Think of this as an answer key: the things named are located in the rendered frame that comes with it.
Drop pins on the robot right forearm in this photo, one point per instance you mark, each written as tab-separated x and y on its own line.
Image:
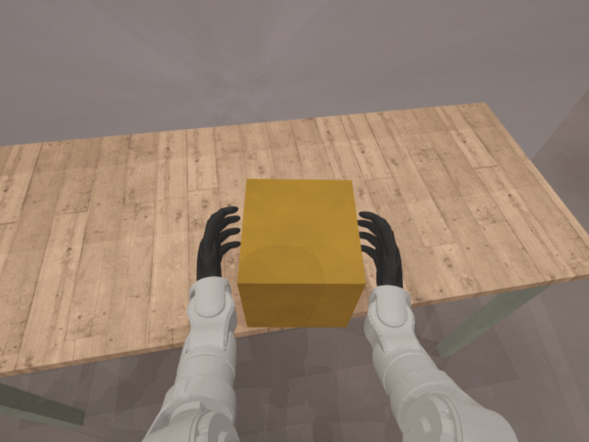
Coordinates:
405	369

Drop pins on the table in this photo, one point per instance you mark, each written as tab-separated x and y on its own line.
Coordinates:
99	237

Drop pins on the robot right upper arm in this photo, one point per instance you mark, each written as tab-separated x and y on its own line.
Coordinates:
435	417

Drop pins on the robot left forearm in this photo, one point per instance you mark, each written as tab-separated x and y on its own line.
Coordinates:
207	364

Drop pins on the robot left upper arm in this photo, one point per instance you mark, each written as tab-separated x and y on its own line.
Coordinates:
204	426

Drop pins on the carton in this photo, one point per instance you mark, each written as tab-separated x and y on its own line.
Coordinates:
300	262

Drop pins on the left robot hand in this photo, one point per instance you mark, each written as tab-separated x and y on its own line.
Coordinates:
210	251

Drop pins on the right robot hand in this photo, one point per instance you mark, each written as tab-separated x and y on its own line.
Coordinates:
386	254

